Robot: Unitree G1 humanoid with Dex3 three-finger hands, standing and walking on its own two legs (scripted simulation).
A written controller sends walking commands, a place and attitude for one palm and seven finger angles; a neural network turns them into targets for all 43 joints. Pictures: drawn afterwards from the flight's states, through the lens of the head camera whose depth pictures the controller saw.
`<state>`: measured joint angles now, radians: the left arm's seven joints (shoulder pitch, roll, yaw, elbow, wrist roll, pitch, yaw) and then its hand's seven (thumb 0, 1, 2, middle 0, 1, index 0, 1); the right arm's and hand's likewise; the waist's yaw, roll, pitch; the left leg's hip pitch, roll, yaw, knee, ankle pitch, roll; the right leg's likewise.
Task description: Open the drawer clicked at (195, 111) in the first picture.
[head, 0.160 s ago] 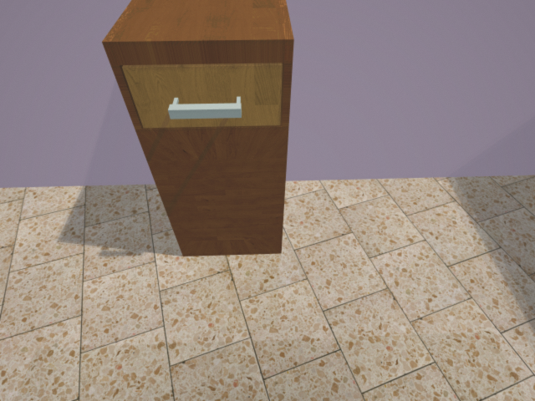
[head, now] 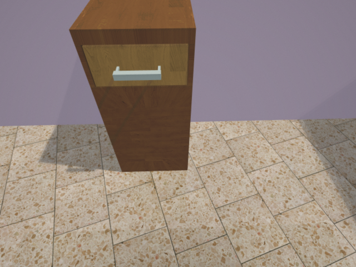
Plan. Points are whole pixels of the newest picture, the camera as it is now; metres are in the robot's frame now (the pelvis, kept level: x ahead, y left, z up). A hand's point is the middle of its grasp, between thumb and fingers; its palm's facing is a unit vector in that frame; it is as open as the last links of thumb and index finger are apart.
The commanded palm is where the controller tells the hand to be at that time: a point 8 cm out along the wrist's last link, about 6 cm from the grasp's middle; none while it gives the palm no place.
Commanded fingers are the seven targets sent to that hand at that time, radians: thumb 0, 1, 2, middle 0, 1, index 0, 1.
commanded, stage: stand and wait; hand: left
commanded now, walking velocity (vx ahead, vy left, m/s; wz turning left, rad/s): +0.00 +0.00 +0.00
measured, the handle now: (138, 71) +0.78 +0.20 +0.01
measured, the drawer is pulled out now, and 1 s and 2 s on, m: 0.00 0.00 0.00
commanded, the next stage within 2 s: look at it before walking up in 0.12 s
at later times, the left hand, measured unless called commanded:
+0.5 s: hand out of the picture -0.03 +0.15 -0.17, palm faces +0.06 -0.98 -0.18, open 7.3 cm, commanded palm none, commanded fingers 0.00 0.90 0.90 -0.20 -0.30 -0.20 -0.30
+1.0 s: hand out of the picture -0.03 +0.14 -0.19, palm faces +0.10 -0.98 -0.16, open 7.3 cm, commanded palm none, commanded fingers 0.00 0.90 0.90 -0.20 -0.30 -0.20 -0.30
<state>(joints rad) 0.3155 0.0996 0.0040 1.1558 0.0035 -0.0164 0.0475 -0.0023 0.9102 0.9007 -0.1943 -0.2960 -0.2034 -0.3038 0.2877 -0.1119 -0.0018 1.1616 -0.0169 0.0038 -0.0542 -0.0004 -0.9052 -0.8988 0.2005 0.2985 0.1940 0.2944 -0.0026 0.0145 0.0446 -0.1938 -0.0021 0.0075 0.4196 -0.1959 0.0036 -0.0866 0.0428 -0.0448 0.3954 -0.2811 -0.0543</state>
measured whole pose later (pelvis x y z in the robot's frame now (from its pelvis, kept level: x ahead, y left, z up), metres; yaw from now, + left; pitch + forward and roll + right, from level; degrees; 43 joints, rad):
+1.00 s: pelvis +0.02 -0.01 -0.01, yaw +2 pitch -2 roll -1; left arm 0.38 0.10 0.03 1.15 0.02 -0.01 0.04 0.00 0.91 0.90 -0.19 -0.30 -0.20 -0.30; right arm 0.35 -0.11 -0.02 1.16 -0.03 0.02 -0.04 0.00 -0.91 -0.90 0.20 0.30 0.19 0.29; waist -0.01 0.02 0.01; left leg -0.26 0.04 0.01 0.61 -0.33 0.02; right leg -0.08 0.07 -0.08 0.45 -0.35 -0.08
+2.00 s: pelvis +0.27 -0.07 +0.00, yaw +4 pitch +0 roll +3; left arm 0.22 0.16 0.05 1.04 0.03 0.00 0.04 0.00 0.92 0.90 -0.20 -0.30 -0.21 -0.30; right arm 0.12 -0.19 -0.06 1.00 -0.01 0.06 -0.04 0.00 -0.92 -0.90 0.20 0.30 0.20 0.29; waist 0.04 -0.02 0.12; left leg -0.36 -0.02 0.04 0.86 -0.48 -0.02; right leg -0.19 -0.08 -0.08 0.52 -0.33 -0.03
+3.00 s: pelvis +0.25 -0.09 +0.00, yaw +3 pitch -1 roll -1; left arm 0.29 0.13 0.01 1.11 0.01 -0.03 0.06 0.00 0.92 0.90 -0.20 -0.30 -0.20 -0.30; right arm 0.29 -0.15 -0.01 1.10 -0.01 0.03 -0.03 0.00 -0.91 -0.90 0.20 0.30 0.19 0.29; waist -0.01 0.03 0.06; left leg -0.26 0.07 0.00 0.58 -0.31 -0.03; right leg -0.17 0.04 0.01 0.45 -0.26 -0.02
